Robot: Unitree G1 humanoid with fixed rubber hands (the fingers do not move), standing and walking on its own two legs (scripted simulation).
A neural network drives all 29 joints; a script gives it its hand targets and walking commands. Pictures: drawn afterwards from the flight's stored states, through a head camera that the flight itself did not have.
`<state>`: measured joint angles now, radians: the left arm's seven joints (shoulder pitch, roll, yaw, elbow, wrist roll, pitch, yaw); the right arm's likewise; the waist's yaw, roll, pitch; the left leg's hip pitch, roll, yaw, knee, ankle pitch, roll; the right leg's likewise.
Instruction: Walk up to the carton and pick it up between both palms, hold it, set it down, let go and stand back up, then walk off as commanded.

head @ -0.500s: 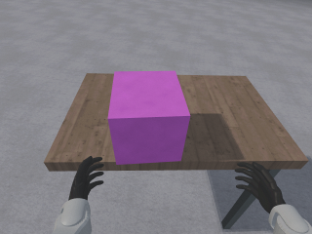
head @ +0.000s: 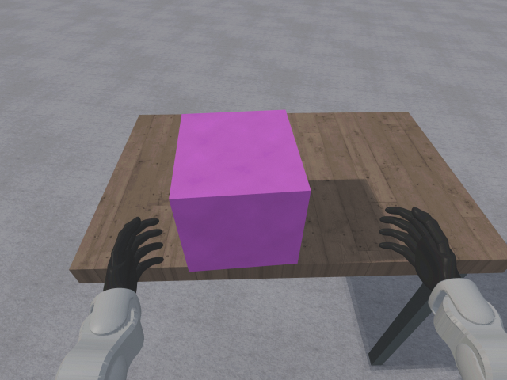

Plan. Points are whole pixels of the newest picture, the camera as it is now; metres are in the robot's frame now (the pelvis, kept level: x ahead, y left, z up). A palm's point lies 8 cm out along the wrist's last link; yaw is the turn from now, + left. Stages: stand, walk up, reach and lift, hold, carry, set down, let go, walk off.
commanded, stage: reach and lift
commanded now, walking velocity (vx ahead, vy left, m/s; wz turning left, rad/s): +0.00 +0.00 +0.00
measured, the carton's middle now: (238, 187) +0.46 +0.04 +0.07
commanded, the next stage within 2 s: none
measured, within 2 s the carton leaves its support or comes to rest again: neither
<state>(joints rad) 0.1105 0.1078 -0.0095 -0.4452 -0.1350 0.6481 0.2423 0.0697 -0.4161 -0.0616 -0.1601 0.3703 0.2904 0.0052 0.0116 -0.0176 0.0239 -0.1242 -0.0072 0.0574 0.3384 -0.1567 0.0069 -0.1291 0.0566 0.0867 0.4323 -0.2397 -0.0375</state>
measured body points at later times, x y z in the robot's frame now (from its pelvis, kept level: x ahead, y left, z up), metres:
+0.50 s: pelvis +0.00 +0.00 +0.00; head +0.00 -0.01 +0.45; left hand +0.33 +0.19 +0.14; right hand +0.38 -0.23 +0.16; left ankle +0.02 +0.12 -0.74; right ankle +0.00 -0.09 -0.74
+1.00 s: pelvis +0.01 +0.00 +0.00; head +0.01 -0.01 +0.45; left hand +0.41 +0.19 +0.18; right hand +0.44 -0.23 +0.21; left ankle +0.02 +0.12 -0.74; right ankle +0.00 -0.09 -0.74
